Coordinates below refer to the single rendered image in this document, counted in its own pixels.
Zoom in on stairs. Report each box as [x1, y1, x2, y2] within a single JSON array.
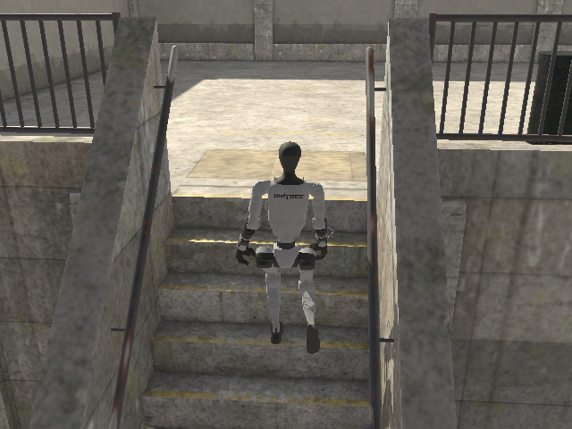
[[142, 197, 370, 429]]

